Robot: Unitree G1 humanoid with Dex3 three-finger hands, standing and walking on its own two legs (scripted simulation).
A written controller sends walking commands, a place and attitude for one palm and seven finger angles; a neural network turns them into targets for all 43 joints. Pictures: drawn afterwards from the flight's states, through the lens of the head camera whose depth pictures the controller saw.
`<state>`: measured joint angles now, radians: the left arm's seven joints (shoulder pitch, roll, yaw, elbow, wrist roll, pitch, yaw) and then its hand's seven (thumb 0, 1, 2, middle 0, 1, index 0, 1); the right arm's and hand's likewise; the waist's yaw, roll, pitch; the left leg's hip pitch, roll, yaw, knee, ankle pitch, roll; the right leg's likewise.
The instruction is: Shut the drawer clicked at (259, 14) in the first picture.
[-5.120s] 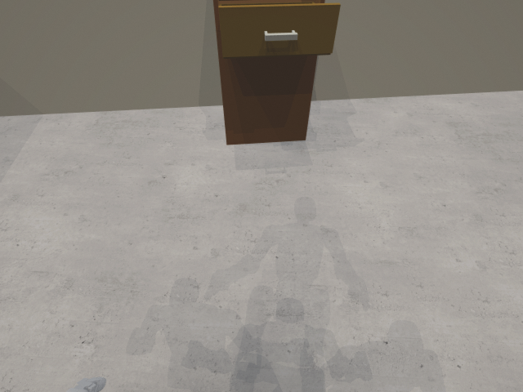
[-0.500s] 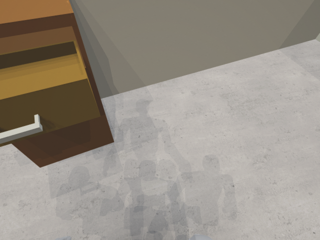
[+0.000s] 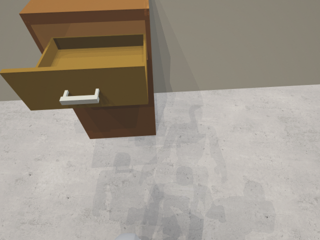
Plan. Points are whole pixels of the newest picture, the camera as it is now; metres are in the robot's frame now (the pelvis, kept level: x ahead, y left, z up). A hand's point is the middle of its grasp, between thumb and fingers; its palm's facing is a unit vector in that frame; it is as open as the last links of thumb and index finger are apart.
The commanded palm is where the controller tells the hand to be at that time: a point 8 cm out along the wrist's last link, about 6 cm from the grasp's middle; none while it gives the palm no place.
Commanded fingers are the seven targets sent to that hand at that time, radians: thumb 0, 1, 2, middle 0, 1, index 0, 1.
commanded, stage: turn to face it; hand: left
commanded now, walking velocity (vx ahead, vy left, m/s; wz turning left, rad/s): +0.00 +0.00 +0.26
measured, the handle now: (80, 96) +0.53 +0.32 +0.00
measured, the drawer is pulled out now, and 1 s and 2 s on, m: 0.30 0.30 0.30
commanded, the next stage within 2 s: take the last steps up to it in 0.10 s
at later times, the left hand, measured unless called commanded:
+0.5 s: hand out of the picture +0.04 +0.22 -0.16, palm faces +0.11 -0.97 -0.23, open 7.4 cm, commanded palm none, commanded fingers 0.00 0.90 0.90 -0.20 -0.30 -0.20 -0.30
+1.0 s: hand out of the picture -0.02 +0.20 -0.18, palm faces +0.30 -0.94 -0.14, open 7.3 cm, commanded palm none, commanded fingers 0.00 0.90 0.90 -0.20 -0.30 -0.20 -0.30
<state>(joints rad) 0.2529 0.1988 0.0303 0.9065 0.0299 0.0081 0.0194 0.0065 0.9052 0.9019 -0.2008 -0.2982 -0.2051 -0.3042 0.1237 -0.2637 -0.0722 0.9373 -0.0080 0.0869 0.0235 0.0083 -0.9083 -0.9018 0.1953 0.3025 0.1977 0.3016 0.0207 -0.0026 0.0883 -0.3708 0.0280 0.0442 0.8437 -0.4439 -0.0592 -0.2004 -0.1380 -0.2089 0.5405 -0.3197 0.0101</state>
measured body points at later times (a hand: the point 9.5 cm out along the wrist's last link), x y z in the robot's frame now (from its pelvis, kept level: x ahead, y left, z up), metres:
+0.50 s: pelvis +0.00 +0.03 +0.00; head +0.00 +0.01 +0.45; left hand +0.03 +0.27 -0.14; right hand +0.05 -0.21 -0.16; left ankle -0.01 +0.12 -0.74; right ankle +0.02 -0.09 -0.72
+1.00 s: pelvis +0.12 +0.08 -0.01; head +0.14 +0.09 +0.44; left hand -0.03 +0.25 -0.16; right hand +0.23 -0.14 -0.16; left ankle +0.18 +0.20 -0.74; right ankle +0.03 -0.08 -0.74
